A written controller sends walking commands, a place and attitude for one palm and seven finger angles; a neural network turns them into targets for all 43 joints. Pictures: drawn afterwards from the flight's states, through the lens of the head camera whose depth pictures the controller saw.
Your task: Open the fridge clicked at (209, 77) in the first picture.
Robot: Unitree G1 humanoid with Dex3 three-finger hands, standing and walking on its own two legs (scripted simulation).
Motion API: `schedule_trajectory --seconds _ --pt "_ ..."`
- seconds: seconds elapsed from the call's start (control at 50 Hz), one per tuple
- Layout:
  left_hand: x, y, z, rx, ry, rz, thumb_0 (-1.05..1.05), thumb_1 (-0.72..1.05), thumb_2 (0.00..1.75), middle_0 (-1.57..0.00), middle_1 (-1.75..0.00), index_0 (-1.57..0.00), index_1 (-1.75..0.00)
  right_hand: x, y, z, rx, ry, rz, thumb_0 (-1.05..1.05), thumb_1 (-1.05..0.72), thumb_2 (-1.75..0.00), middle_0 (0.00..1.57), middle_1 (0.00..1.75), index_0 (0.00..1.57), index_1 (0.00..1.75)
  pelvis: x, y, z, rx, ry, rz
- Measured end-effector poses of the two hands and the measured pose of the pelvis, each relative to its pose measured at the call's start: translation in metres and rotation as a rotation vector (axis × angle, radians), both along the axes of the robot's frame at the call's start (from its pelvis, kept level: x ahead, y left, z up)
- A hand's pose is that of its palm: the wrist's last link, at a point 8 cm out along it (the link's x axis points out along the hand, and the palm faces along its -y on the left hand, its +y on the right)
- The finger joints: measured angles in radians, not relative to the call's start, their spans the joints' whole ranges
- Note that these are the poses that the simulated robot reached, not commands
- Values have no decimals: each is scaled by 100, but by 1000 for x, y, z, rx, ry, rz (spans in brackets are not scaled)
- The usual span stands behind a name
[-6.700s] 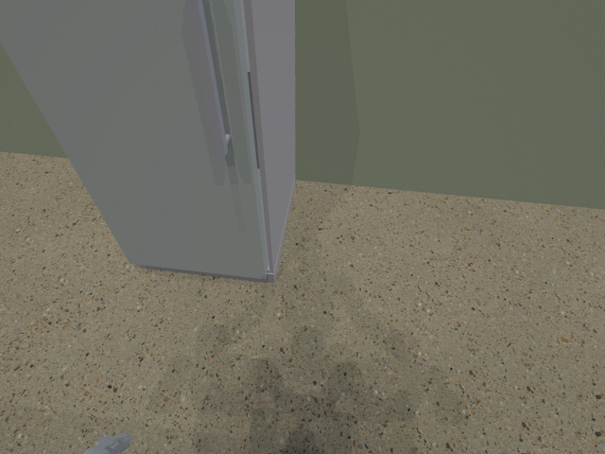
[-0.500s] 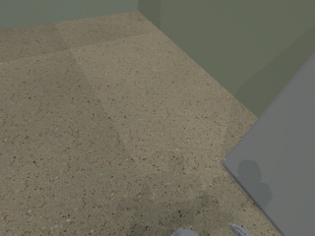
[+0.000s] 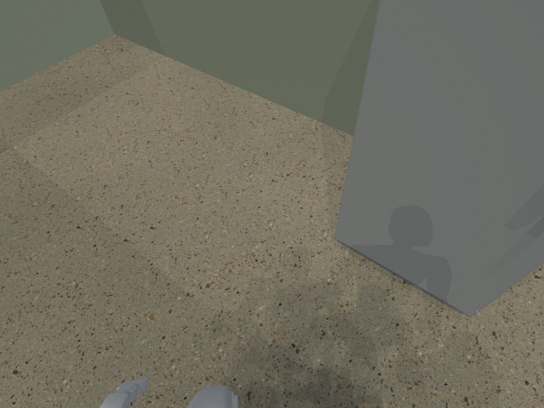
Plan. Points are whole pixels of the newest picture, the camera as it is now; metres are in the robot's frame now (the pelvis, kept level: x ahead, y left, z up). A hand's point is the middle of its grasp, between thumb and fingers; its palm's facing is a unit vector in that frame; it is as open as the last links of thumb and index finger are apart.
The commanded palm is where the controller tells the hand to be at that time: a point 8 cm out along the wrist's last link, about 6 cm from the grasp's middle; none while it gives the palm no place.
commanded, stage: turn to face it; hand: right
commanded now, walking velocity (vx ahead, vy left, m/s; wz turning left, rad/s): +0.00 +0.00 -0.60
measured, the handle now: out of the picture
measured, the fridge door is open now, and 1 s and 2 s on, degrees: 0 0 0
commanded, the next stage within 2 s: take the last steps up to it in 0.78 s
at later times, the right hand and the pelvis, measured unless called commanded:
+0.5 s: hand out of the picture +0.03 -0.16 -0.13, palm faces +0.30 +0.90 -0.31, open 7.4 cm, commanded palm none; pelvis -0.01 +0.06 +0.01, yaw -18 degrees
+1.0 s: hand out of the picture -0.13 -0.18 -0.17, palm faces +0.55 +0.80 -0.23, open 7.4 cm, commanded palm none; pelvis -0.04 +0.01 +0.01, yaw -30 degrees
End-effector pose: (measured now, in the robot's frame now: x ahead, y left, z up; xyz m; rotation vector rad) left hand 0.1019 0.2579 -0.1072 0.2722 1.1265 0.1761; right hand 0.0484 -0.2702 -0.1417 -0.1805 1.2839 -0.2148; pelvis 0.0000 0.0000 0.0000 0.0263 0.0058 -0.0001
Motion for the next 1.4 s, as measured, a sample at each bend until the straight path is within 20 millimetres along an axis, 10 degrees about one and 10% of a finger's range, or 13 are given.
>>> schedule_trajectory --seconds 0.18,0.34,0.62,0.9,1.06,1.3,1.4 --pt "-6 -9 -7 -52 52 -57 1 90 90 -20 -30 -21 -30 32 10 22 -13 -168 -45 0 -91 -90 20 30 20 30 -2 9 6 -3 3 -109" --pt "-20 23 -37 -99 126 -87 1 90 90 -20 -30 -21 -30 32 43 36 -67 -257 -85 0 -91 -90 20 30 20 30 -7 45 -5 -34 9 -206" --pt "14 43 -32 -64 200 -266 1 91 90 -20 -30 -20 -30 -91 81 38 -71 -97 -322 0 -90 -90 20 30 20 30 -12 63 7 -70 -7 -392" --pt "74 -75 -7 -23 0 -528 1 91 90 -20 -30 -20 -30 -219 64 -11 39 107 -557 0 -91 -90 20 30 20 30 -38 19 -5 -26 -17 -496" --pt "49 -98 -5 -86 6 -537 0 91 90 -20 -30 -21 -30 -203 52 8 37 10 -548 0 -91 -90 20 30 19 30 -41 11 9 -15 -29 -528" --pt "-5 -16 -46 -59 269 -412 0 92 90 -20 -30 -21 -30 -123 64 17 -14 -122 -491 0 -91 -90 20 30 20 30 -1 28 -3 -59 -27 -554" --pt "4 -8 -43 -55 363 -429 1 91 90 -20 -30 -20 -30 -130 91 21 -7 -95 -578 0 -92 -90 20 30 20 30 23 27 5 -63 -36 -576"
